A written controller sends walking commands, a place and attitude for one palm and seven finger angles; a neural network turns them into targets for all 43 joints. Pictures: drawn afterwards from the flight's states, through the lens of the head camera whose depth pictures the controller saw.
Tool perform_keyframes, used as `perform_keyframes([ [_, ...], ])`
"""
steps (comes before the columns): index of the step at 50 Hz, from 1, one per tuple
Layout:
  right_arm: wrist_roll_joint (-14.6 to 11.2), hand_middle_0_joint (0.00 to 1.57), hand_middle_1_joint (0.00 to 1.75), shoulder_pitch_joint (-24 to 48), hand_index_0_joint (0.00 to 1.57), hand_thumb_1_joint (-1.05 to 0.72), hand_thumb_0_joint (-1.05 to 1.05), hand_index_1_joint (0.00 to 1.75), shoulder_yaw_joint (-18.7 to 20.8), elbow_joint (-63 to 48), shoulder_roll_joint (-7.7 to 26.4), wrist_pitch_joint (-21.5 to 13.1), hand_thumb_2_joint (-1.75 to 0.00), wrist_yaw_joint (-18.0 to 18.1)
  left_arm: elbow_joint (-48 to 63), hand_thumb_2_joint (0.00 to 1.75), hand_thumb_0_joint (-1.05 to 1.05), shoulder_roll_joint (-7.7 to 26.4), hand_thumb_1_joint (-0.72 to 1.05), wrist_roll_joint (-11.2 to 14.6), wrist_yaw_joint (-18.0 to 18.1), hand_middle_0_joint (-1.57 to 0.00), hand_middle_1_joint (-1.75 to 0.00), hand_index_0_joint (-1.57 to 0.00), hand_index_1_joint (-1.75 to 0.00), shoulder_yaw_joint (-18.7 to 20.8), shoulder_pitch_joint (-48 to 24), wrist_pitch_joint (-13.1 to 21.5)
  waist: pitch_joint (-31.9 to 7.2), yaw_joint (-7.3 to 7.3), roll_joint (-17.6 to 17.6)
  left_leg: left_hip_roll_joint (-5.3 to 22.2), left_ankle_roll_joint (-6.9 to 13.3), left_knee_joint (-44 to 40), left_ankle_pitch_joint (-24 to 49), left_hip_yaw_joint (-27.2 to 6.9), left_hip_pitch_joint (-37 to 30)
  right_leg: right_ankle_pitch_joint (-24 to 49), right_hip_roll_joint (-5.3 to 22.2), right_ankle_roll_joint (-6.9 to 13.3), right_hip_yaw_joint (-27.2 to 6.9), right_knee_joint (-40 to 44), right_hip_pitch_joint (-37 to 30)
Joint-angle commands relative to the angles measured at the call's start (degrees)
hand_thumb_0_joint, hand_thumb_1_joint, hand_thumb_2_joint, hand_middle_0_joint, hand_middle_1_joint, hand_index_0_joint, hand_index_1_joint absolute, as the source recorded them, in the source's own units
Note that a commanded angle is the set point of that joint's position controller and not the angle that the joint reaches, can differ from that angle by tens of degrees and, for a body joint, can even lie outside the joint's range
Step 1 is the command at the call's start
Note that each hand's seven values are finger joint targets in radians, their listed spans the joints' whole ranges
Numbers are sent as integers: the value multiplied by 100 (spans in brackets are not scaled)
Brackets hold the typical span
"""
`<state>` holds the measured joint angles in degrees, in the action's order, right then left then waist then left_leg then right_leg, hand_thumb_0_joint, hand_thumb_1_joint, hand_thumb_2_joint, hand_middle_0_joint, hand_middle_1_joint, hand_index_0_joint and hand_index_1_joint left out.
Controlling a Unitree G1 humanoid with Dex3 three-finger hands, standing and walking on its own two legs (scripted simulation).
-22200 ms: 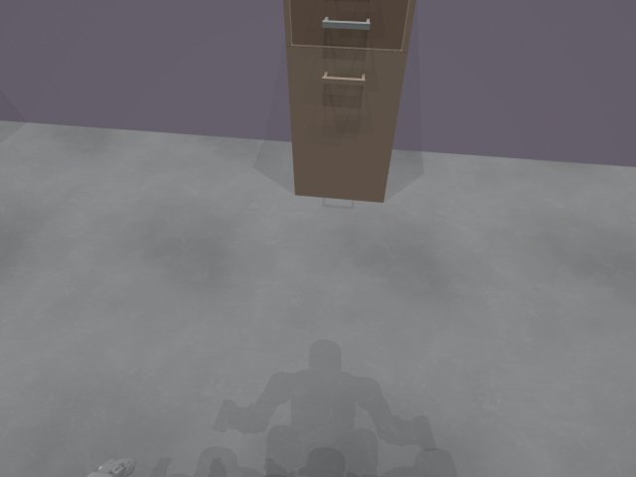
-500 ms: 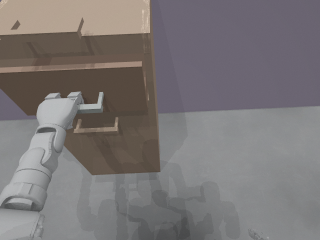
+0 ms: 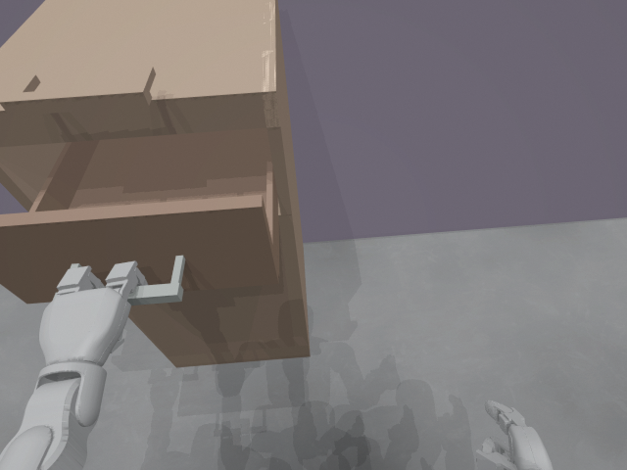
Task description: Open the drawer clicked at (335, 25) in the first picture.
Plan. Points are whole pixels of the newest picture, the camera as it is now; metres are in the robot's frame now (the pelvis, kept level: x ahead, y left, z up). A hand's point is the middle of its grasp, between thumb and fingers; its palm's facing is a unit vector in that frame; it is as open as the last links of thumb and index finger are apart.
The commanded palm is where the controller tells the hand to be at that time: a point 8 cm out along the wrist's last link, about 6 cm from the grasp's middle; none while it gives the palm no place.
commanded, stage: pull the drawer open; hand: left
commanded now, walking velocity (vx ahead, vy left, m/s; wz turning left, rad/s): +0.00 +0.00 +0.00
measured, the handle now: (123, 282) +0.33 +0.28 +0.05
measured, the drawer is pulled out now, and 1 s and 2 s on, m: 0.15 0.30 0.30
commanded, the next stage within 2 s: open the thumb to release the handle in 0.98 s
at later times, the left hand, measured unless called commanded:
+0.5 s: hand (89, 418) +0.17 +0.27 +0.03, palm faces -0.02 -0.06 -1.00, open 5.5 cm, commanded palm +0.12 +0.27 +0.08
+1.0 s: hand out of the picture +0.12 +0.26 +0.03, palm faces +0.00 -0.04 -1.00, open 5.6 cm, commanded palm +0.07 +0.26 +0.08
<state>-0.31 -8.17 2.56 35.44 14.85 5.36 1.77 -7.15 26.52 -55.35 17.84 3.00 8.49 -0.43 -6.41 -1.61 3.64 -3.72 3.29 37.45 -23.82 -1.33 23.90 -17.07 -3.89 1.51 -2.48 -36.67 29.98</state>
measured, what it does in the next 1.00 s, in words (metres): stands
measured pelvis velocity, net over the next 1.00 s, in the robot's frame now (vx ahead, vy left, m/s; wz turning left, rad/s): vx -0.01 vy -0.01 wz -0.02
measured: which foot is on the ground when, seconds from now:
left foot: down 0.00-1.00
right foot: down 0.00-1.00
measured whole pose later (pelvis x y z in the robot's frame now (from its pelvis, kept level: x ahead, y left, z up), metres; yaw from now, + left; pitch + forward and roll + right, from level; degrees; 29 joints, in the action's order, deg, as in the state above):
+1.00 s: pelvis -0.01 -0.01 -0.01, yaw -1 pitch +8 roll +0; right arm 1.5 -5.7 0.7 32.1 14.1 5.4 -0.3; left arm 16.3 25.8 -54.6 25.4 4.9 43.8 1.7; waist -6.9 -4.4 3.0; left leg -3.1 2.5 44.3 -26.9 -0.3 25.6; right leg -19.8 -4.8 2.3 -2.8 -44.1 32.5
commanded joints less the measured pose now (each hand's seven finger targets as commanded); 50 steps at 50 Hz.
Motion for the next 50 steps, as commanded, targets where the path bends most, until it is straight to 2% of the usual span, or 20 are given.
perform_keyframes([
  [1, 58, 20, 30, 618, 20, -90, 0, 30, 133, -851, 610, -317, -90, 31, 1588, 90, 0, 1037, 90, -26, 298, -40, -135, -40, -135, 695, -93, -99, -1425, -312, 210, 361, -450, -309, 3710, -179, -661, 1963, 228, 138, 162, 98, -1359],
  [3, 75, 20, 30, 672, 20, -90, 0, 30, 105, -858, 574, -327, -90, 23, 1635, 90, 0, 1027, 90, -24, 294, -40, -135, -40, -135, 768, 297, -128, -1311, -363, 51, 344, -449, -313, 3671, -165, -641, 1990, 216, 137, 169, 116, -1393],
  [6, 102, 20, 30, 800, 20, -90, 0, 30, 58, -873, 548, -324, -90, 29, 1841, 90, 0, 992, 90, -49, 281, -40, -135, -40, -135, 738, 288, -116, -1121, -327, -99, 295, -425, -343, 3318, -151, -589, 1917, 219, 140, 104, 165, -1383],
  [7, 113, 20, 30, 814, 20, -90, 0, 30, 47, -852, 520, -313, -90, 40, 1810, 90, 0, 1025, 90, -67, 281, -40, -135, -40, -135, 807, 426, -102, -1107, -371, -81, 282, -431, -355, 3298, -153, -589, 1904, 203, 156, 91, 163, -1411],
  [9, 134, 20, 30, 881, 20, -90, 0, 30, 13, -888, 485, -319, -90, 25, 1978, 90, 0, 830, 90, -115, 273, -40, -135, -40, -135, 626, 547, -82, -1012, -361, -87, 270, -429, -359, 3166, -153, -601, 1799, 207, 153, 113, 171, -1347],
  [11, 154, 20, 30, 945, 20, -90, 0, 30, 2, -898, 469, -334, -90, 29, 2152, 90, 0, 960, 90, -138, 291, -40, -135, -40, -135, 769, 689, -50, -1018, -432, 85, 266, -444, -367, 3264, -154, -685, 1868, 208, 178, 35, 180, -1399],
  [13, 162, 20, 30, 977, 20, -90, 0, 30, -16, -883, 441, -324, -90, 28, 2128, 90, 0, 965, 90, -158, 299, -40, -135, -40, -135, 823, 929, -29, -1005, -463, -58, 234, -435, -352, 3141, -136, -624, 1900, 193, 176, -12, 181, -1441],
  [16, 177, 20, 30, 1019, 20, -90, 0, 30, -42, -891, 428, -355, -90, 11, 2300, 90, 0, 897, 90, -135, 305, -40, -135, -40, -135, 801, 1254, 25, -944, -469, -26, 226, -427, -349, 3052, -138, -614, 1879, 202, 172, -45, 186, -1434],
  [18, 193, 20, 30, 1052, 20, -90, 0, 30, -47, -902, 430, -372, -90, 6, 2431, 90, 0, 866, 90, -101, 329, -40, -135, -40, -135, 836, 1523, 62, -948, -506, -76, 216, -415, -346, 3037, -128, -580, 2001, 198, 170, -76, 187, -1498],
  [20, 185, 20, 30, 1104, 20, -90, 0, 30, -61, -928, 460, -378, -90, 23, 2495, 90, 0, 1045, 90, -47, 375, -40, -135, -40, -135, 1104, 1972, 105, -1053, -597, -76, 215, -412, -352, 3037, -103, -496, 2208, 213, 166, -193, 190, -1682],
  [23, 168, 20, 30, 1115, 20, -90, 0, 30, -72, -962, 449, -401, -90, -4, 2620, 90, 0, 912, 90, 70, 438, -40, -135, -40, -135, 1131, 2745, 164, -1032, -639, -230, 206, -384, -299, 2931, -43, -334, 2531, 269, 118, -252, 136, -1772],
  [25, 162, 20, 30, 1174, 20, -90, 0, 30, -78, -986, 505, -376, -90, -18, 2756, 90, 0, 963, 90, 82, 503, -40, -135, -40, -135, 1222, 2910, 177, -859, -636, -131, 229, -397, -323, 2884, -57, -232, 2445, 261, 138, -291, 147, -1668],
  [28, 168, 20, 30, 1164, 20, -90, 0, 30, -63, -1054, 533, -378, -90, -55, 3013, 90, 0, 873, 90, 106, 615, -40, -135, -40, -135, 1177, 3379, 170, -893, -644, 50, 255, -369, -246, 2823, -17, -234, 2321, 287, 114, -252, 90, -1545],
  [31, 163, 20, 30, 1139, 20, -90, 0, 30, -34, -1112, 545, -364, -90, -101, 3084, 90, 0, 786, 90, 162, 716, -40, -135, -40, -135, 1190, 3853, 155, -864, -639, -172, 292, -332, -201, 2620, -19, -106, 2018, 288, 83, -183, 56, -1443],
  [39, 176, 20, 30, 1128, 20, -90, 0, 30, 29, -1226, 602, -311, -90, -155, 3335, 90, 0, 765, 90, 204, 1048, -40, -135, -40, -135, 1310, 4700, 163, -805, -643, -12, 319, -307, 6, 2344, -16, 68, 1576, 271, 85, -147, -103, -1084],
  [40, 181, 20, 30, 1113, 20, -90, 0, 30, 33, -1234, 633, -285, -90, -150, 3405, 90, 0, 890, 90, 150, 1086, -40, -135, -40, -135, 1402, 4494, 170, -771, -610, 7, 329, -331, -3, 2363, -63, 98, 1469, 253, 107, -188, -117, -977],
  [43, 212, 20, 30, 1058, 20, -90, 0, 30, 42, -1246, 597, -293, -90, -160, 3302, 90, 0, 712, 90, 68, 1154, -40, -135, -40, -135, 1252, 4336, 179, -624, -565, -26, 316, -299, 77, 2122, -88, 104, 1106, 230, 116, -113, -177, -678],
  [45, 215, 20, 30, 1046, 20, -90, 0, 30, 49, -1304, 609, -297, -90, -159, 3402, 90, 0, 758, 90, 59, 1172, -40, -135, -40, -135, 1283, 4353, 170, -744, -597, 98, 335, -336, 80, 2195, -112, 79, 1031, 213, 131, -121, -215, -677],
  [46, 199, 20, 30, 1046, 20, -90, 0, 30, 33, -1316, 582, -291, -90, -164, 3381, 90, 0, 745, 90, 98, 1177, -40, -135, -40, -135, 1297, 4415, 129, -750, -604, 3, 335, -328, 87, 2151, -128, 117, 993, 225, 120, -79, -239, -719],
  [50, 183, 20, 30, 1093, 20, -90, 0, 30, 9, -1316, 583, -282, -90, -120, 3391, 90, 0, 803, 90, 97, 1129, -40, -135, -40, -135, 1297, 4098, 32, -659, -545, 16, 314, -313, 68, 2054, -152, 193, 1017, 212, 137, -140, -205, -732],
])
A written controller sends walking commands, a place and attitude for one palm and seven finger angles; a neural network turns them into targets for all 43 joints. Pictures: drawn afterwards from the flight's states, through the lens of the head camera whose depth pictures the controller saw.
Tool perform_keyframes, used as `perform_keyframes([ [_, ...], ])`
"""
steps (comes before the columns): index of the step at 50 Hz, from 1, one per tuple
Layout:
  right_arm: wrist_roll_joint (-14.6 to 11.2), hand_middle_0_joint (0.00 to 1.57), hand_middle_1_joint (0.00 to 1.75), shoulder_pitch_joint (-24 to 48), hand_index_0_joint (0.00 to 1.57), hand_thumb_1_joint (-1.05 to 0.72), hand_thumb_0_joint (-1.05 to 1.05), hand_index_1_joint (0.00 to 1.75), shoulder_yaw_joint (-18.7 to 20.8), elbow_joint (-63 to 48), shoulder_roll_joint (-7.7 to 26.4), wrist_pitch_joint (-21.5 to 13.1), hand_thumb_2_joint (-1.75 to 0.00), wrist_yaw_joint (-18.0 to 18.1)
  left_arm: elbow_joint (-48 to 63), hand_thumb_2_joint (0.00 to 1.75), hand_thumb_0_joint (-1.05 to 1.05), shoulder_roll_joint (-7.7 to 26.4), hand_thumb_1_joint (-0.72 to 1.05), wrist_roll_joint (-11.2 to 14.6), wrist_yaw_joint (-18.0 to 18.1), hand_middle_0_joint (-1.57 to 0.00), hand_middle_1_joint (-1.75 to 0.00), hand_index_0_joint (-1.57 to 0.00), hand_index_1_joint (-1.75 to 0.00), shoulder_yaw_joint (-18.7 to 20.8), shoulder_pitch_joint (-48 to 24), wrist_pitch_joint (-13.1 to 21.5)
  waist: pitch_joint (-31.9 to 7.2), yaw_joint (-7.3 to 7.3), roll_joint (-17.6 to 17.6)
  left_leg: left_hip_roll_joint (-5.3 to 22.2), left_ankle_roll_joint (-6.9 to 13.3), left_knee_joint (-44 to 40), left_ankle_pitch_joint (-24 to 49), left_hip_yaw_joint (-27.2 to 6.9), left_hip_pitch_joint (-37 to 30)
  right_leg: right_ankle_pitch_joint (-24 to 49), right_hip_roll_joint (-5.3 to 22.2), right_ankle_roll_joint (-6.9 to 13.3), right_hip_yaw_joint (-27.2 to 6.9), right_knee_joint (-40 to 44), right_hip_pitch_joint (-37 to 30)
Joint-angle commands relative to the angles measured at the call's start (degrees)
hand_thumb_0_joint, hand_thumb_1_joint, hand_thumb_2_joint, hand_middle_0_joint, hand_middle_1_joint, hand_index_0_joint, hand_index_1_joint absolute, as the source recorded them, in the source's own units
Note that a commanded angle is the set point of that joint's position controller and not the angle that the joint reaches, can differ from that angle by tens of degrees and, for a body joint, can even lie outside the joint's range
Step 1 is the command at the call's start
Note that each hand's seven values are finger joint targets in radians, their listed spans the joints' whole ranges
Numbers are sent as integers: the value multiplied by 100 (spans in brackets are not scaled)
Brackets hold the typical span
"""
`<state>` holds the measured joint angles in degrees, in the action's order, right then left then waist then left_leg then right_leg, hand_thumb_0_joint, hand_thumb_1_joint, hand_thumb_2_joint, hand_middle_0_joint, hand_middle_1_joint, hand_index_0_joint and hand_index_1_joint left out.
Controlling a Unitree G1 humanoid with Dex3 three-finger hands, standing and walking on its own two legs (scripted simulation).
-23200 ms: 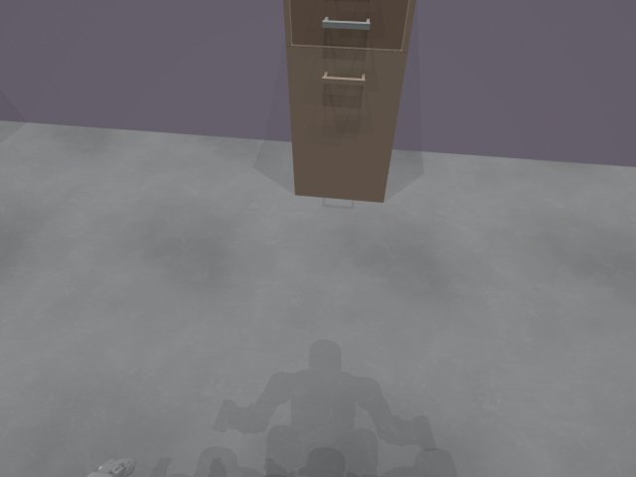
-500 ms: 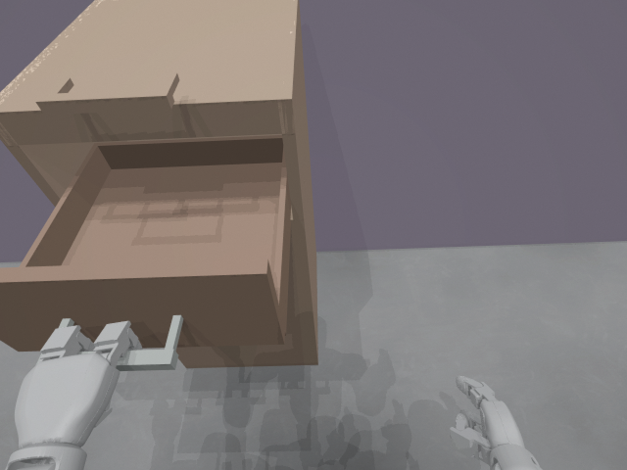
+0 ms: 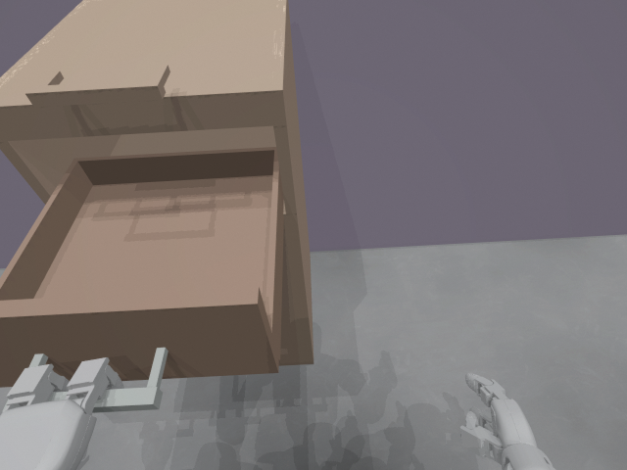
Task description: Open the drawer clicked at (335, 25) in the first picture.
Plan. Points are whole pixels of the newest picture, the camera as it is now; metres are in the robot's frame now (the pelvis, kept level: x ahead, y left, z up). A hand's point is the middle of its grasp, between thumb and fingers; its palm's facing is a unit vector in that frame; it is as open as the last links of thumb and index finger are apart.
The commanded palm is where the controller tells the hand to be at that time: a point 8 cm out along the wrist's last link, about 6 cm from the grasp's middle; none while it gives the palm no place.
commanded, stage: open the thumb to release the handle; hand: left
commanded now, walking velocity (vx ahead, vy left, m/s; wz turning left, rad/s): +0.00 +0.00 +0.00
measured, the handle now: (91, 381) +0.19 +0.27 +0.06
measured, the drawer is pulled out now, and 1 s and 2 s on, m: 0.30 0.30 0.30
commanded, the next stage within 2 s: lift the hand off the handle in 0.58 s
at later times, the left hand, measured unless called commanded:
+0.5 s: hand (69, 441) +0.13 +0.28 +0.04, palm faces -0.01 -0.03 -1.00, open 10.5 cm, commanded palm +0.10 +0.28 +0.09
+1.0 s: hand (70, 437) +0.14 +0.28 +0.04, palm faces +0.03 -0.02 -1.00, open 13.8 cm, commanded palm +0.11 +0.28 +0.10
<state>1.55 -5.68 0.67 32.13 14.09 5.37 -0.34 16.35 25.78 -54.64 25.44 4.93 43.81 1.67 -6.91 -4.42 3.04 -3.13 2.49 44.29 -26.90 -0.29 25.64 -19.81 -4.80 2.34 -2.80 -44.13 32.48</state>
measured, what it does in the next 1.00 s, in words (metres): stands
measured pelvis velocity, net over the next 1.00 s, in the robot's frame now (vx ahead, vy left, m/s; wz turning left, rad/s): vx -0.02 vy -0.01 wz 0.03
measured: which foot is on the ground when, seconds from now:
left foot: down 0.00-1.00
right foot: down 0.00-1.00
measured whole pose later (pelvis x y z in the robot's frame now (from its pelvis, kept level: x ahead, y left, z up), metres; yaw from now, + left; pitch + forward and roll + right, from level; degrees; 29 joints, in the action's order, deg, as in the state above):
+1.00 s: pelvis -0.02 -0.01 +0.01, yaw +2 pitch +6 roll +0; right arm 1.5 -5.0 0.2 36.0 12.7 3.9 2.8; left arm 7.8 25.0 -56.6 21.8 4.6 30.1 1.4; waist -4.1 -6.3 2.7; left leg -3.8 2.0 41.3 -24.0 -2.0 22.8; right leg -17.7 -3.8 2.8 -1.3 -41.2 29.1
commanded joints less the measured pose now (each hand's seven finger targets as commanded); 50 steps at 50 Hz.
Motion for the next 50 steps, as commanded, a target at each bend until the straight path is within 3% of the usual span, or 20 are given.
perform_keyframes([
  [1, -3, 20, 30, 834, 20, -90, 0, 30, 179, -1004, 640, -296, -90, 88, 1080, 90, 0, 823, 90, 39, 356, -40, -135, -40, -135, 1057, 601, -195, -669, -291, 160, 251, -232, -607, 2362, -249, -37, 1318, 319, 51, -107, 527, -1022],
  [3, -7, 20, 30, 806, 20, -90, 0, 30, 167, -971, 619, -299, -90, 101, 1019, 90, 0, 806, 90, 61, 313, -40, -135, -40, -135, 1032, 592, -211, -612, -271, 15, 236, -214, -604, 2354, -237, -34, 1447, 317, 43, -119, 558, -1066],
  [4, 16, 20, 30, 825, 20, -90, 0, 30, 160, -770, 638, -252, -90, 159, 870, 90, 0, 908, 90, -94, 293, -40, -135, -40, -135, 943, -1040, -176, -269, 112, -223, 158, -196, -574, 1920, -327, 64, 1179, 259, 54, -71, 562, -639],
  [5, 47, 20, 30, 819, 20, -90, 0, 30, 214, -853, 614, -310, -90, 229, 953, 87, 0, 922, 83, -107, 294, -40, -134, -40, -134, 1033, -1180, -108, -431, -35, -99, 160, -158, -617, 1806, -308, -11, 1073, 266, 63, -98, 587, -757],
  [7, 21, 20, 30, 778, 20, -90, 0, 30, 180, -796, 531, -372, -90, 250, 471, 81, 0, 873, 69, -134, 269, -38, -133, -38, -133, 1067, -673, -111, -535, -172, 17, 153, -169, -659, 1762, -298, -57, 948, 275, 77, -36, 602, -903],
  [10, 13, 20, 30, 792, 20, -90, 0, 30, 189, -818, 573, -401, -90, 259, 713, 72, 0, 756, 48, -104, 125, -37, -130, -37, -130, 759, -854, -171, -886, -155, 166, 155, -246, -671, 2203, -290, -298, 1241, 301, 80, -52, 607, -1083],
  [13, -2, 20, 30, 824, 20, -90, 0, 30, 145, -769, 572, -411, -90, 280, 642, 63, 0, 679, 27, -48, -96, -35, -128, -35, -128, 547, -815, -273, -695, -143, -179, 153, -215, -721, 2192, -288, -229, 1348, 319, 39, -49, 700, -1198],
  [15, 9, 20, 30, 868, 20, -90, 0, 30, 102, -736, 583, -396, -90, 326, 481, 57, 0, 884, 13, -96, -176, -35, -127, -35, -127, 686, -1037, -300, -452, -137, -290, 135, -172, -811, 1936, -278, -104, 1291, 325, 48, -155, 817, -1255],
  [17, 16, 20, 30, 883, 20, -90, 0, 30, 75, -704, 539, -399, -90, 339, 346, 51, 0, 986, -1, -143, -208, -33, -125, -33, -125, 832, -949, -248, -405, -232, -411, 114, -150, -876, 1833, -260, -38, 1321, 341, 53, -214, 856, -1421],
  [19, 0, 20, 30, 898, 20, -90, 0, 30, 65, -730, 542, -415, -90, 343, 413, 45, 0, 960, -15, -130, -233, -32, -124, -32, -124, 821, -799, -189, -513, -275, -252, 102, -148, -870, 1910, -221, -94, 1520, 359, 46, -262, 865, -1532],
  [24, 39, 20, 30, 865, 20, -90, 0, 30, 107, -677, 564, -446, -90, 378, 442, 30, 0, 941, -50, -83, -260, -30, -120, -30, -120, 860, -1091, -31, -465, -206, -100, 68, -118, -878, 1840, -220, -219, 1437, 356, 43, -267, 970, -1435],
  [28, 52, 20, 30, 855, 20, -90, 0, 30, 132, -662, 561, -478, -90, 379, 369, 30, 0, 917, -50, -63, -219, -30, -120, -30, -120, 883, -1029, 77, -493, -215, -136, 57, -122, -876, 1787, -220, -218, 1360, 357, 34, -216, 984, -1399],
  [30, 53, 20, 30, 849, 20, -90, 0, 30, 137, -634, 576, -450, -90, 397, 280, 30, 0, 1108, -50, -95, -196, -30, -120, -30, -120, 1061, -1116, 101, -501, -209, -198, 50, -130, -889, 1741, -220, -154, 1326, 352, 41, -272, 1005, -1436],
  [31, 54, 20, 30, 886, 20, -90, 0, 30, 143, -654, 560, -464, -90, 385, 373, 30, 0, 989, -50, -117, -183, -30, -120, -30, -120, 937, -1173, 115, -542, -213, -31, 39, -127, -871, 1712, -202, -193, 1285, 371, 40, -247, 980, -1382],
  [33, 45, 20, 30, 866, 20, -90, 0, 30, 158, -650, 548, -475, -90, 369, 323, 30, 0, 906, -50, -104, -169, -30, -120, -30, -120, 891, -1009, 119, -510, -229, -64, 47, -137, -871, 1747, -193, -186, 1307, 361, 42, -199, 971, -1364],
  [34, 66, 20, 30, 889, 20, -90, 0, 30, 161, -661, 531, -501, -90, 323, 443, 30, 0, 490, -50, -82, -198, -30, -120, -30, -120, 408, -1180, 114, -478, -129, -119, 43, -122, -832, 1785, -205, -218, 1319, 366, 34, -134, 945, -1243],
  [40, 73, 20, 30, 879, 20, -90, 0, 30, 168, -636, 574, -475, -90, 323, 385, 30, 0, 931, -50, -259, -106, -30, -120, -30, -120, 771, -1242, 49, -595, -211, -127, 56, -185, -849, 1828, -224, -146, 1269, 332, 69, -209, 899, -1283],
  [41, 66, 20, 30, 884, 20, -90, 0, 30, 152, -656, 537, -474, -90, 313, 376, 30, 0, 844, -50, -261, -103, -30, -120, -30, -120, 714, -1203, 24, -634, -236, -166, 57, -170, -841, 1808, -213, -140, 1288, 353, 60, -186, 871, -1320],
  [45, 29, 20, 30, 954, 20, -90, 0, 30, 159, -612, 529, -431, -90, 373, 215, 30, 0, 1017, -50, -217, -107, -30, -120, -30, -120, 897, -1469, -46, -461, -210, -275, 46, -146, -916, 1576, -230, -47, 1093, 338, 59, -220, 970, -1342],
  [50, 1, 20, 30, 976, 20, -90, 0, 30, 155, -583, 530, -480, -90, 431, 251, 30, 0, 913, -50, -101, -231, -30, -120, -30, -120, 691, -1999, -46, -487, -133, 37, 44, -118, -981, 1421, -233, -202, 785, 351, 47, -138, 1050, -1297],
])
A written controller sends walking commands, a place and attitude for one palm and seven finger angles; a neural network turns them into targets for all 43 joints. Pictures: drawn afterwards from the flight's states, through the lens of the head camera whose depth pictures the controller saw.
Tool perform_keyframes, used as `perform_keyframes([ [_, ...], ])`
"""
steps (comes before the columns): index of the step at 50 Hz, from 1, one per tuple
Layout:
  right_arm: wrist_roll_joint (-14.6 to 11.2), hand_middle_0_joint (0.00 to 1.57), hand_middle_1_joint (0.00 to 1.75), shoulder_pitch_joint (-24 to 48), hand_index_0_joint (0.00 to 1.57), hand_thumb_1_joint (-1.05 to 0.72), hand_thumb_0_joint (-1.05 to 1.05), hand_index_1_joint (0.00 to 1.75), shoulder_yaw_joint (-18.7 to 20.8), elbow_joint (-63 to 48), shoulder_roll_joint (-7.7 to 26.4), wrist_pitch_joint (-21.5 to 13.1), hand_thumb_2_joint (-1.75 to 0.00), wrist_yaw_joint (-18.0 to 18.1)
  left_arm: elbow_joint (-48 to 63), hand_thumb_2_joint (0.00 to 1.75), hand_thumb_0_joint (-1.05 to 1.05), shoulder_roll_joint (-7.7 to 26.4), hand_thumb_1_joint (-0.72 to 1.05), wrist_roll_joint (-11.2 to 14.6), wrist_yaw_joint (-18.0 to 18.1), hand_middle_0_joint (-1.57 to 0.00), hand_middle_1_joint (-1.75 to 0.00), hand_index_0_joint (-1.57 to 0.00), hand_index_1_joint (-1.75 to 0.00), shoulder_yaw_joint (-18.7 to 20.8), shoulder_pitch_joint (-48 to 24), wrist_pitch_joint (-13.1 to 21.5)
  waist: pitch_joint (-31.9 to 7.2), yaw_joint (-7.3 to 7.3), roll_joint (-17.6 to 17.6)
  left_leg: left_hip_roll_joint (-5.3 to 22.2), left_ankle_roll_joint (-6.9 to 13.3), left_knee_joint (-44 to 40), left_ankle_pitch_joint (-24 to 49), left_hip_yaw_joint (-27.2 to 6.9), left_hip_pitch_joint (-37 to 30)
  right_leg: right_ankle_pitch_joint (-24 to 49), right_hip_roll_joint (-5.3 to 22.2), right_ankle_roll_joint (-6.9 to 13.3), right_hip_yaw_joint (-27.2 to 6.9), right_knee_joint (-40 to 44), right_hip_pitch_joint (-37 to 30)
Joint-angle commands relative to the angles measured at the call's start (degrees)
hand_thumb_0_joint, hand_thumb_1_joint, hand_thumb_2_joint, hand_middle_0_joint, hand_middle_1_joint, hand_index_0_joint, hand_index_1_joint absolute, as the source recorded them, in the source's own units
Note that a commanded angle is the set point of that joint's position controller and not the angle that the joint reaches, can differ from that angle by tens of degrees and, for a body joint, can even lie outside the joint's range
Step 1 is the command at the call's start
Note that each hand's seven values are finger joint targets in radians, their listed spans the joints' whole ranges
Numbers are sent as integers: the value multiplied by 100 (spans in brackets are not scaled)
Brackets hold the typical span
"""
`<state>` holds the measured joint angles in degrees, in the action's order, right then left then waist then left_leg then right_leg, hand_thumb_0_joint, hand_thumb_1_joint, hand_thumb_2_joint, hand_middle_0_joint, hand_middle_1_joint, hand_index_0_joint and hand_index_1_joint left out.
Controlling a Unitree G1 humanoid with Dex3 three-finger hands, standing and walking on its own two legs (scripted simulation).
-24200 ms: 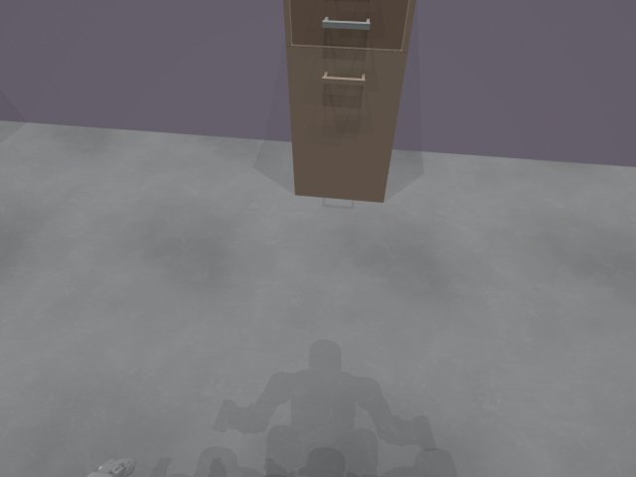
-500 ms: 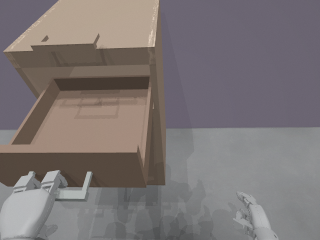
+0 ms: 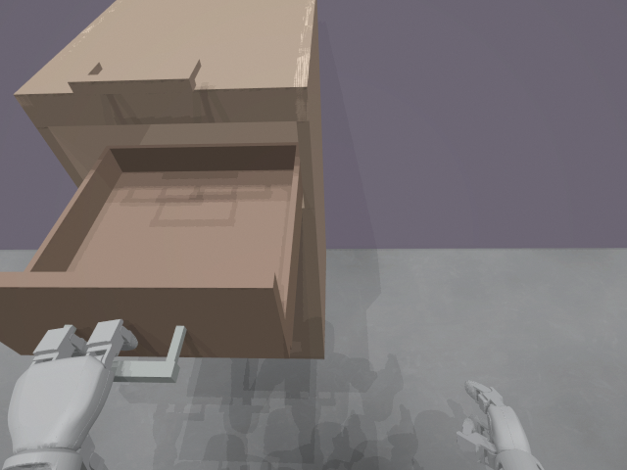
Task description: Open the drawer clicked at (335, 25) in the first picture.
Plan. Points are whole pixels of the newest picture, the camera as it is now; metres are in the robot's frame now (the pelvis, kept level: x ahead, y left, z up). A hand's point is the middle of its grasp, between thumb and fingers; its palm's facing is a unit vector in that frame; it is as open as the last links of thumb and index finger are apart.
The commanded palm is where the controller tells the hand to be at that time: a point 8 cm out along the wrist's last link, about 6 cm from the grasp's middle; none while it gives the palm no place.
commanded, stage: lift the hand off the handle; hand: left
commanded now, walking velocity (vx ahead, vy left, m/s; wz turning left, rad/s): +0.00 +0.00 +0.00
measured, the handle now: (115, 353) +0.21 +0.28 +0.06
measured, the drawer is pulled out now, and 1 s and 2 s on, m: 0.30 0.30 0.30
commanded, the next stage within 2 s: draw the hand back to the body in 1.28 s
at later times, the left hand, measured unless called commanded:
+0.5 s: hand (59, 372) +0.17 +0.29 +0.11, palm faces +0.10 -0.04 -0.99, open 13.5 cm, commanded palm +0.13 +0.28 +0.16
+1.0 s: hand (22, 318) +0.18 +0.29 +0.19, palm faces +0.21 -0.01 -0.98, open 13.6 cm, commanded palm +0.13 +0.28 +0.23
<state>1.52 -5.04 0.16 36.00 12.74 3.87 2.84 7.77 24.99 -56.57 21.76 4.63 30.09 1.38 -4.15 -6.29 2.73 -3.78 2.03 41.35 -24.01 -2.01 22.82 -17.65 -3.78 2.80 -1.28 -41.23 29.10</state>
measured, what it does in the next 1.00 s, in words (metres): stands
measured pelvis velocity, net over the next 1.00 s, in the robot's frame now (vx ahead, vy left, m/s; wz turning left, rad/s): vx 0.00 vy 0.02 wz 0.03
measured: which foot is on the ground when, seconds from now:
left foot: down 0.00-1.00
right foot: down 0.00-1.00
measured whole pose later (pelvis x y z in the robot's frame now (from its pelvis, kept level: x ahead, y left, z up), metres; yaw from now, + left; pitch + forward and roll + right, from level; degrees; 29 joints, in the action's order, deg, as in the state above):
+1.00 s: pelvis +0.00 +0.02 +0.03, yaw +1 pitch -4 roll -1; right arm -1.2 -4.1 -3.4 34.8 14.4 5.9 2.4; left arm 30.2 34.0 -47.3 2.1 6.9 22.0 -8.6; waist 0.0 -8.2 6.4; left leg -4.2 3.1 24.6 -16.2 -3.8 4.7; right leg -10.2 -2.5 1.4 -0.7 -23.5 9.8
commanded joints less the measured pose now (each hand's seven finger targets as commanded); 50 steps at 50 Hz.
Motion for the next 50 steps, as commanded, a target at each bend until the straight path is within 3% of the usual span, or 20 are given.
perform_keyframes([
  [1, -1, 20, 30, 903, 20, -90, 0, 30, 192, -994, 651, -348, -90, 125, 1224, 30, 0, 1117, -50, 123, 126, -30, -120, -30, -120, 807, -637, -15, -853, 27, 60, 123, -67, -708, 1128, -80, 33, 499, 261, -6, -261, 761, -1028],
  [5, 3, 20, 30, 927, 20, -90, 0, 30, 155, -973, 646, -338, -90, 167, 1431, 30, 0, 1339, -50, 85, 81, -30, -120, -30, -120, 913, -860, -72, -918, -19, 100, 130, -95, -820, 1241, -103, -92, 470, 254, 12, -297, 872, -1176],
  [7, -19, 20, 30, 953, 20, -90, 0, 30, 148, -983, 624, -373, -90, 148, 1690, 30, 0, 1136, -50, 149, 18, -30, -120, -30, -120, 692, -938, -92, -913, 8, 234, 145, -115, -865, 1365, -107, -231, 576, 266, 8, -231, 885, -1200],
  [11, -29, 20, 30, 970, 20, -90, 0, 30, 107, -1027, 667, -377, -90, 152, 1939, 30, 0, 1359, -50, 285, -105, -30, -120, -30, -120, 893, -688, -178, -844, -41, 22, 177, -117, -989, 1598, -113, -295, 884, 300, -23, -275, 1010, -1487],
  [14, -51, 20, 30, 990, 20, -90, 0, 30, 93, -1001, 677, -309, -90, 143, 1926, 30, 0, 1336, -50, 324, -264, -30, -120, -30, -120, 888, -653, -308, -605, -35, -176, 188, -100, -1112, 1604, -95, -327, 930, 298, -43, -257, 1142, -1551],
  [17, -91, 20, 30, 1027, 20, -90, 0, 30, 79, -1039, 693, -239, -90, 133, 2032, 30, 0, 1398, -50, 437, -438, -30, -120, -30, -120, 968, -418, -467, -611, -133, 13, 200, -118, -1254, 1735, -58, -457, 1109, 332, -42, -261, 1237, -1838],
  [18, -104, 20, 30, 1034, 20, -90, 0, 30, 69, -1039, 710, -212, -90, 127, 2150, 30, 0, 1390, -50, 430, -514, -30, -120, -30, -120, 895, -534, -507, -591, -94, 96, 200, -129, -1278, 1803, -45, -537, 1159, 325, -47, -273, 1284, -1831],
  [23, -124, 20, 30, 990, 20, -90, 0, 30, 28, -1146, 763, -127, -90, 130, 2436, 30, 0, 1472, -50, 598, -859, -30, -120, -30, -120, 892, -566, -651, -502, -91, -172, 255, -85, -1469, 1885, -26, -764, 1176, 344, -116, -166, 1506, -2042],
  [25, -142, 20, 30, 1046, 20, -90, 0, 30, -10, -1163, 789, -94, -90, 143, 2431, 30, 0, 1568, -50, 603, -992, -30, -120, -30, -120, 945, -667, -708, -296, -83, -69, 278, -91, -1554, 1846, -40, -817, 1073, 324, -101, -213, 1630, -2051],
  [32, -157, 20, 30, 1031, 20, -90, 0, 30, -78, -1180, 770, -67, -90, 152, 2732, 30, 0, 1785, -50, 657, -1290, -30, -120, -30, -120, 974, -1204, -734, -204, -98, 276, 318, -80, -1812, 1884, -62, -1059, 916, 329, -98, -51, 1840, -2274],
  [34, -165, 20, 30, 1027, 20, -90, 0, 30, -88, -1209, 780, -66, -90, 168, 2808, 30, 0, 1914, -50, 654, -1346, -30, -120, -30, -120, 1084, -1280, -695, -298, -128, 142, 324, -75, -1834, 2034, -68, -1159, 1030, 328, -116, -13, 1873, -2348],
  [40, -227, 20, 30, 1191, 20, -90, 0, 30, -129, -1268, 793, -182, -90, 139, 3320, 30, 0, 1938, -50, 802, -1465, -30, -120, -30, -120, 1114, -1430, -686, -486, -145, 555, 366, -153, -1919, 2400, -179, -1402, 1247, 274, -81, -39, 1960, -2554],
  [41, -199, 20, 30, 1036, 20, -90, 0, 30, -154, -1275, 746, -203, -90, 115, 3471, 30, 0, 1861, -50, 826, -1484, -30, -120, -30, -120, 1012, -1504, -666, -571, -129, 395, 360, -150, -1927, 2452, -136, -1419, 1261, 348, -113, 116, 1940, -2591],
  [42, -216, 20, 30, 1080, 20, -90, 0, 30, -103, -1189, 781, -178, -90, 123, 3373, 30, 0, 1938, -50, 867, -1510, -30, -120, -30, -120, 1071, -1509, -694, -366, -104, 494, 373, -176, -1982, 2504, -148, -1402, 1310, 296, -92, 53, 1991, -2534],
  [43, -208, 20, 30, 1085, 20, -90, 0, 30, -124, -1215, 777, -181, -90, 103, 3381, 30, 0, 1856, -50, 881, -1557, -30, -120, -30, -120, 995, -1503, -736, -333, -107, 299, 353, -166, -2004, 2493, -153, -1389, 1323, 319, -117, 126, 2001, -2552],
  [44, -216, 20, 30, 1079, 20, -90, 0, 30, -117, -1189, 784, -181, -90, 93, 3368, 30, 0, 1982, -50, 864, -1586, -30, -120, -30, -120, 1099, -1593, -761, -297, -103, 195, 362, -173, -2035, 2505, -161, -1364, 1335, 309, -116, 118, 2004, -2549],
  [45, -259, 20, 30, 1267, 20, -90, 0, 30, -141, -1215, 793, -200, -90, 66, 3268, 30, 0, 2068, -50, 874, -1627, -30, -120, -30, -120, 1276, -1445, -862, -250, -167, 255, 389, -161, -2051, 2469, -198, -1319, 1342, 258, -89, -1, 2022, -2629],
  [48, -264, 20, 30, 1205, 20, -90, 0, 30, -137, -1122, 774, -66, -90, -12, 3072, 30, 0, 2050, -50, 874, -1832, -30, -120, -30, -120, 1199, -1546, -1098, -142, -157, 75, 347, -171, -2180, 2458, -123, -1205, 1377, 327, -104, 121, 2011, -2756],
  [50, -361, 20, 30, 1445, 20, -90, 0, 30, -166, -1233, 786, -51, -90, -94, 3106, 30, 0, 1984, -50, 1021, -2051, -30, -120, -30, -120, 1225, -1394, -1328, -141, -203, 281, 383, -166, -2211, 2412, -145, -1129, 1421, 281, -101, 33, 1998, -2855],
])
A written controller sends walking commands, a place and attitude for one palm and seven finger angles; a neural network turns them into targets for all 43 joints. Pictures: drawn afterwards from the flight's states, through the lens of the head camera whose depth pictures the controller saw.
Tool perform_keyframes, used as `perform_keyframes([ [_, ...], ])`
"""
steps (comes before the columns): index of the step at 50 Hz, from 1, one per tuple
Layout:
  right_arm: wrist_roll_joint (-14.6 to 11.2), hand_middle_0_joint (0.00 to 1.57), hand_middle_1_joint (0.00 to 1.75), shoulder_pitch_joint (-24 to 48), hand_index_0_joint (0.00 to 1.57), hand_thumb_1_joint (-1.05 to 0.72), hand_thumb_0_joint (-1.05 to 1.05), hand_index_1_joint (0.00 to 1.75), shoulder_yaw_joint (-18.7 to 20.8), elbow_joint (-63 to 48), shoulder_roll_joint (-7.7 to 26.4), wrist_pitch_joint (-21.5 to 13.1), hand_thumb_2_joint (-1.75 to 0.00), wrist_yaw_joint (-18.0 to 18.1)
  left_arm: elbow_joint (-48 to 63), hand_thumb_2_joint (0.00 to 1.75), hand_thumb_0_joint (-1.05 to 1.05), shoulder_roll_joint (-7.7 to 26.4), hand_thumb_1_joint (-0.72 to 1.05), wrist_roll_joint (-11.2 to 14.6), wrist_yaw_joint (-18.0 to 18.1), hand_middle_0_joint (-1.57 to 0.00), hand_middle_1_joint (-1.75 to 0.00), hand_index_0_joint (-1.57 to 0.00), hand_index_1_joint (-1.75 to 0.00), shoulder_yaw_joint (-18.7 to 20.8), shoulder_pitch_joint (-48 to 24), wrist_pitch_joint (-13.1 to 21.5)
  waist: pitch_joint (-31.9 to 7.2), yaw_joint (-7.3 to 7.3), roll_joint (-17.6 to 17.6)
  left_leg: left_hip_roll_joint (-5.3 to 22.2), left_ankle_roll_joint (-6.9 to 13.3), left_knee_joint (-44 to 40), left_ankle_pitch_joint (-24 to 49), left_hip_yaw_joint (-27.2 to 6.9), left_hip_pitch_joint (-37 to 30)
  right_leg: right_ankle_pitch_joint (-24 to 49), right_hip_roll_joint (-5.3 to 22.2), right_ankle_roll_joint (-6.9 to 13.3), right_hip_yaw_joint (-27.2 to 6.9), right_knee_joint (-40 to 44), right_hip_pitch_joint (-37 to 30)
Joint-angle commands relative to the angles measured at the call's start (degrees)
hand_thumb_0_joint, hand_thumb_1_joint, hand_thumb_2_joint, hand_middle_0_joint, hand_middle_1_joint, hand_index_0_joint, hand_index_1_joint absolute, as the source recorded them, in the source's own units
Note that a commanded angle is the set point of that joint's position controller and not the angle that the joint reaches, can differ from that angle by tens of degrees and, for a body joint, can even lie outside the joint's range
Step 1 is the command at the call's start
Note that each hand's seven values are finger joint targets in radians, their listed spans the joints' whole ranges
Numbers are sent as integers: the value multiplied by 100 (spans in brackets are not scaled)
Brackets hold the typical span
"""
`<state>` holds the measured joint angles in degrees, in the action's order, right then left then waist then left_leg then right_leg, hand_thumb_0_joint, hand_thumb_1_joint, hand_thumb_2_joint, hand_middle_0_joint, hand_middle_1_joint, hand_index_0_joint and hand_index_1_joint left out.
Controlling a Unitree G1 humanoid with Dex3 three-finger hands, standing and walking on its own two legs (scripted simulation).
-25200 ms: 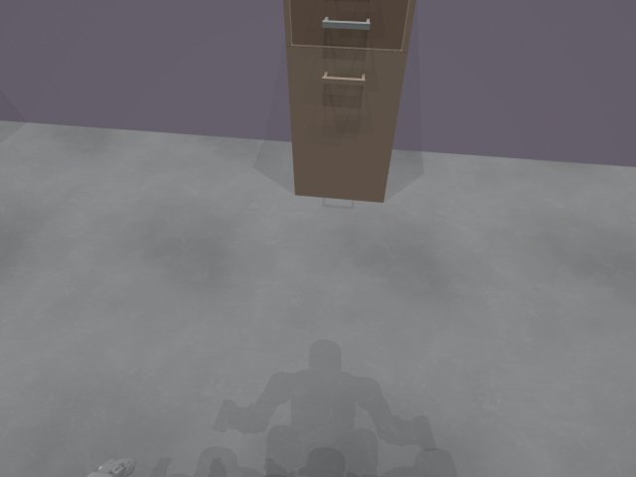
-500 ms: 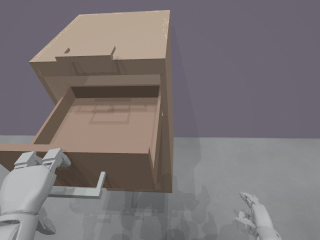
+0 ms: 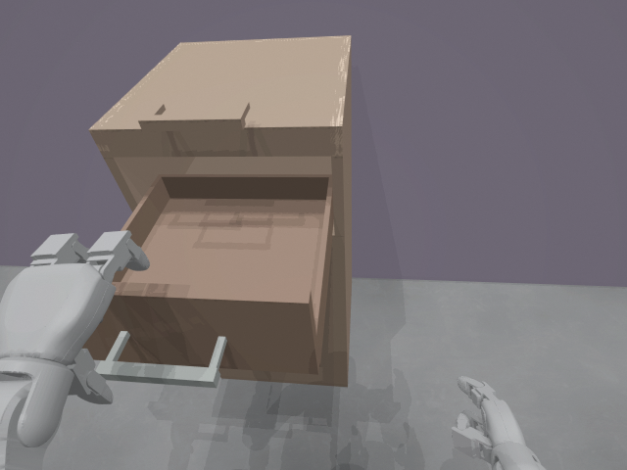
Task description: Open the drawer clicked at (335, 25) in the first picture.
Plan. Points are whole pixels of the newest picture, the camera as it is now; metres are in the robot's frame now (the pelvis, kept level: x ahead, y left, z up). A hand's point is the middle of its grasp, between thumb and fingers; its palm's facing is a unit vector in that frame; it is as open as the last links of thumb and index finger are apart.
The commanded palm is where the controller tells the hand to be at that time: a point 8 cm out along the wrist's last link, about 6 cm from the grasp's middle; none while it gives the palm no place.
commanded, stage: lift the hand off the handle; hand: left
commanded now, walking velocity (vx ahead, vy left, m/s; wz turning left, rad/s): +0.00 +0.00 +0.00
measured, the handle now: (164, 358) +0.22 +0.25 +0.03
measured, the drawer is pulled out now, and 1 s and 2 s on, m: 0.30 0.30 0.30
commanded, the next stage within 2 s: draw the hand back to the body in 0.28 s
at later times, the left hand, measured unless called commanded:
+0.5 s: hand (93, 315) +0.19 +0.26 +0.17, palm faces +0.14 -0.04 -0.99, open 13.8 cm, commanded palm +0.14 +0.25 +0.23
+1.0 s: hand (105, 327) +0.18 +0.25 +0.17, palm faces +0.11 -0.02 -0.99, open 13.8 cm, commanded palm +0.14 +0.25 +0.22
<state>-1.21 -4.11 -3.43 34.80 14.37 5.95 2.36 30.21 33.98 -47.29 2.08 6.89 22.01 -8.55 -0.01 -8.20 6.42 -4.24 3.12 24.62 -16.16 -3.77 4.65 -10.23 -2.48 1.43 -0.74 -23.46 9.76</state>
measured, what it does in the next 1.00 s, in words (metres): stands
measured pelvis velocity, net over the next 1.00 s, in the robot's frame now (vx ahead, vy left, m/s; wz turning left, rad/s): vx -0.01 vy -0.03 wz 0.01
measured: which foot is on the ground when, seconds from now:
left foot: down 0.00-1.00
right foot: down 0.00-1.00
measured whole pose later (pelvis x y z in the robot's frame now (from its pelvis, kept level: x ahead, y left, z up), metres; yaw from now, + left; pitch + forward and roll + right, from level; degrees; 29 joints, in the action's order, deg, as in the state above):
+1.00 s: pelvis -0.01 -0.03 +0.00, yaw +1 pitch -3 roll +0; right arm -1.9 -5.1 -3.3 33.8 16.3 3.4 1.9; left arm 28.9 37.8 -41.3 -5.5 11.6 20.6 -7.5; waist 0.7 -7.1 6.8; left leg -3.1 1.0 27.2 -16.4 -4.7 7.3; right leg -10.7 -3.5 3.4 0.7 -26.5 12.5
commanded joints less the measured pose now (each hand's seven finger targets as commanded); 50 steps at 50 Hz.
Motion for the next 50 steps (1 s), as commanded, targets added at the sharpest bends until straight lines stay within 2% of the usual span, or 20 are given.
perform_keyframes([
  [1, -67, 20, 30, 1190, 20, -90, 0, 30, 184, -1060, 602, -234, -90, -71, 936, 30, 0, 1149, -50, 107, -191, -30, -120, -30, -120, 953, -770, -375, -709, 38, -200, 406, -271, -526, 1739, 105, 638, 760, 222, 20, 75, 181, -1010],
  [6, -99, 20, 30, 1291, 20, -90, 0, 30, 113, -1227, 626, -234, -90, -82, 1270, 30, 0, 1254, -50, 244, -586, -30, -120, -30, -120, 901, -1098, -479, -836, 50, -341, 434, -204, -565, 1559, 116, 652, 608, 218, -44, 121, 200, -1039],
  [7, -93, 20, 30, 1293, 20, -90, 0, 30, 139, -1209, 643, -221, -90, -57, 1328, 30, 0, 1292, -50, 293, -596, -30, -120, -30, -120, 896, -1160, -450, -793, 63, -104, 461, -200, -605, 1505, 117, 608, 582, 206, -50, 105, 242, -988],
  [9, -78, 20, 30, 1261, 20, -90, 0, 30, 105, -1276, 645, -255, -90, -29, 1440, 30, 0, 1367, -50, 259, -583, -30, -120, -30, -120, 926, -1303, -358, -854, 27, -214, 448, -188, -602, 1442, 98, 576, 456, 215, -66, 147, 256, -938],
  [10, -128, 20, 30, 1388, 20, -90, 0, 30, 84, -1264, 631, -314, -90, -50, 1355, 30, 0, 1339, -50, 247, -579, -30, -120, -30, -120, 1015, -1154, -386, -665, 39, -37, 507, -190, -597, 1325, 24, 685, 352, 107, -34, 70, 270, -838],
  [11, -67, 20, 30, 1187, 20, -90, 0, 30, 45, -1191, 569, -314, -90, -70, 1194, 30, 0, 1224, -50, 202, -607, -30, -120, -30, -120, 856, -1300, -322, -639, 57, -288, 424, -196, -583, 1344, 88, 665, 261, 209, -22, 177, 270, -812],
  [14, -71, 20, 30, 1176, 20, -90, 0, 30, 93, -1142, 624, -237, -90, -88, 941, 30, 0, 1485, -50, 220, -580, -30, -120, -30, -120, 1197, -1064, -279, -527, -16, -386, 422, -205, -603, 1276, 120, 761, 267, 208, -13, 120, 279, -832],
  [15, -143, 20, 30, 1322, 20, -90, 0, 30, 107, -1173, 647, -267, -90, -117, 1021, 30, 0, 1533, -50, 260, -567, -30, -120, -30, -120, 1359, -975, -337, -603, -25, -88, 458, -210, -561, 1268, 83, 817, 317, 128, 6, -13, 263, -889],
  [16, -99, 20, 30, 1229, 20, -90, 0, 30, 58, -1158, 583, -258, -90, -148, 1074, 30, 0, 1440, -50, 218, -584, -30, -120, -30, -120, 1151, -1321, -316, -698, 4, -133, 397, -219, -552, 1272, 128, 771, 255, 234, 12, 73, 233, -925],
  [19, -89, 20, 30, 1177, 20, -90, 0, 30, 116, -1146, 614, -280, -90, -112, 843, 30, 0, 1543, -50, 350, -574, -30, -120, -30, -120, 1291, -1157, -235, -622, -4, -291, 369, -195, -530, 1173, 131, 765, 206, 225, -21, 63, 281, -840],
  [25, -147, 20, 30, 1256, 20, -90, 0, 30, 139, -1208, 615, -472, -90, -75, 1067, 30, 0, 1313, -50, 375, -601, -30, -120, -30, -120, 1009, -1366, -112, -684, 109, 42, 369, -174, -435, 973, 85, 675, -31, 145, -15, -12, 322, -629],
  [29, -55, 20, 30, 1075, 20, -90, 0, 30, 125, -1118, 612, -477, -90, -30, 845, 30, 0, 1537, -50, 223, -523, -30, -120, -30, -120, 1124, -1493, 27, -658, 74, -317, 315, -162, -441, 914, 135, 766, -134, 245, -33, 60, 301, -699],
  [30, -117, 20, 30, 1207, 20, -90, 0, 30, 135, -1148, 630, -531, -90, -48, 918, 30, 0, 1601, -50, 264, -490, -30, -120, -30, -120, 1285, -1376, 1, -659, 58, -100, 362, -179, -405, 867, 68, 815, -155, 169, -1, -48, 293, -697],
  [31, -53, 20, 30, 1081, 20, -90, 0, 30, 95, -1111, 566, -530, -90, -63, 884, 30, 0, 1561, -50, 206, -483, -30, -120, -30, -120, 1211, -1551, 43, -839, 36, -325, 299, -174, -364, 983, 123, 824, -95, 267, -11, 28, 222, -848],
  [32, -59, 20, 30, 1066, 20, -90, 0, 30, 155, -1037, 587, -502, -90, -46, 721, 30, 0, 1675, -50, 240, -455, -30, -120, -30, -120, 1336, -1458, 59, -634, 68, -218, 314, -174, -386, 907, 138, 843, -133, 246, -16, -18, 278, -729],
  [37, -78, 20, 30, 1042, 20, -90, 0, 30, 185, -1055, 581, -532, -90, -82, 684, 30, 0, 1664, -50, 409, -445, -30, -120, -30, -120, 1456, -1214, 70, -770, 35, -147, 271, -189, -292, 1083, 163, 870, 176, 269, -28, -54, 187, -847],
  [44, -83, 20, 30, 1037, 20, -90, 0, 30, 174, -1128, 628, -535, -90, -37, 646, 30, 0, 1625, -50, 534, -583, -30, -120, -30, -120, 1388, -1040, 57, -549, 106, -394, 254, -149, -225, 804, 221, 960, -78, 308, -108, -43, 216, -631],
  [46, -75, 20, 30, 1008, 20, -90, 0, 30, 148, -1187, 627, -606, -90, -28, 896, 30, 0, 1689, -50, 524, -549, -30, -120, -30, -120, 1464, -1092, 135, -905, 87, -296, 239, -143, -125, 922, 223, 858, -17, 343, -106, -78, 183, -785],
  [49, -36, 20, 30, 952, 20, -90, 0, 30, 165, -1183, 642, -601, -90, 35, 798, 30, 0, 1759, -50, 529, -478, -30, -120, -30, -120, 1570, -902, 239, -742, 73, -496, 234, -133, -91, 871, 223, 894, -39, 360, -142, -92, 213, -690],
  [50, -22, 20, 30, 696, 20, -90, 0, 30, 234, -1476, 171, -1076, -90, 106, 1605, 32, 0, -64, -47, 4481, -125, -30, -118, -30, -118, 1844, -1651, 1030, -232, 585, -563, 288, -63, 65, 536, 183, 388, -76, 204, 19, -71, 646, -293],
])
